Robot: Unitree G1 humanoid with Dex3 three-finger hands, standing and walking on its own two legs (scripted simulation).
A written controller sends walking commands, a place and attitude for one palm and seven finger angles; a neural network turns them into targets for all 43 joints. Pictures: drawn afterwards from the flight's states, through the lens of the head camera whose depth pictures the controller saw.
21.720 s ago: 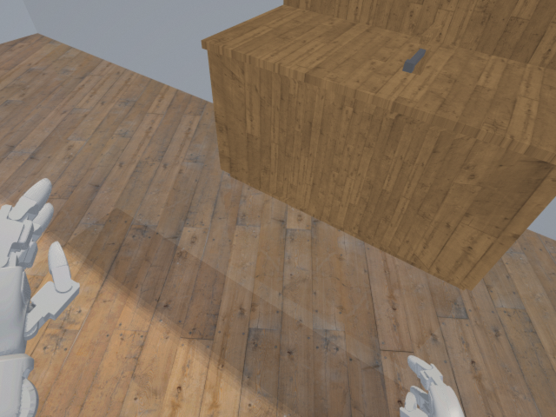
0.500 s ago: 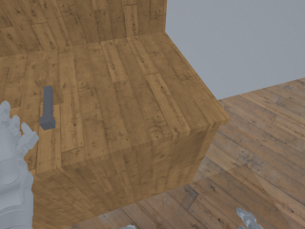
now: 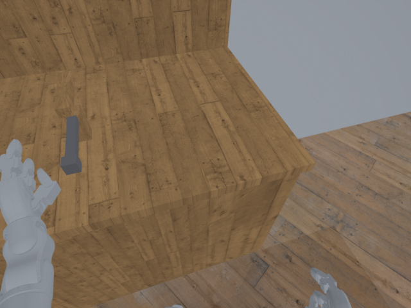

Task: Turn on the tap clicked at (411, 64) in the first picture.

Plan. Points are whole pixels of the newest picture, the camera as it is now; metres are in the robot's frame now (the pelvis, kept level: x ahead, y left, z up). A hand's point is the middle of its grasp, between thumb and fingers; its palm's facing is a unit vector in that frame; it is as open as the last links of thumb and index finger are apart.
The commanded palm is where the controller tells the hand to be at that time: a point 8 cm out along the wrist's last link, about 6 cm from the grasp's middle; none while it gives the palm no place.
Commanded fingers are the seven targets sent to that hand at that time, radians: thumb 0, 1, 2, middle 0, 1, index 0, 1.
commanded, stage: push the lever round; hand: left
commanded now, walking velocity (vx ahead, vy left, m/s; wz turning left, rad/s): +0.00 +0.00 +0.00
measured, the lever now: (71, 164) +0.35 +0.29 +0.08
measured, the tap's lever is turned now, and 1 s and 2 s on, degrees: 0 13 37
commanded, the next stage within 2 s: none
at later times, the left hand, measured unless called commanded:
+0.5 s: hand (71, 182) +0.32 +0.28 +0.08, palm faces +0.56 -0.82 -0.08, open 7.7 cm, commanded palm +0.27 +0.31 +0.08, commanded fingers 0.00 0.90 0.90 -0.15 -0.15 -0.15 -0.15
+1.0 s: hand (93, 176) +0.33 +0.24 +0.08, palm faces +0.61 -0.79 -0.07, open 7.7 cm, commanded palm +0.29 +0.27 +0.08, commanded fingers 0.00 0.90 0.90 -0.15 -0.15 -0.15 -0.15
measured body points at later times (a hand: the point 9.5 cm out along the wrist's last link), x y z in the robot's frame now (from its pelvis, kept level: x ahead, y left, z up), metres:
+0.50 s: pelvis +0.00 -0.01 +0.00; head +0.03 -0.01 +0.45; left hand +0.28 +0.32 +0.09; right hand +0.14 -0.25 -0.10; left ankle +0.03 +0.10 -0.71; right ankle -0.01 -0.10 -0.71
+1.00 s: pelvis +0.00 -0.01 +0.00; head +0.02 -0.01 +0.45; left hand +0.30 +0.28 +0.08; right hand +0.16 -0.25 -0.10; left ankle +0.03 +0.10 -0.71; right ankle -0.01 -0.10 -0.71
